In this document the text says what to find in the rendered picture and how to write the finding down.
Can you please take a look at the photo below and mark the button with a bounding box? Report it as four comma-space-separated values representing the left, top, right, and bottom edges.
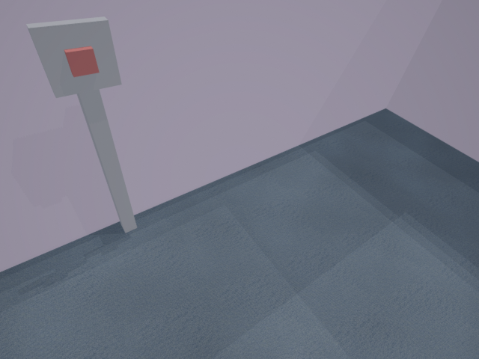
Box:
64, 46, 99, 77

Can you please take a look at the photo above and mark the panel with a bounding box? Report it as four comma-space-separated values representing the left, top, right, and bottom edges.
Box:
26, 16, 137, 233

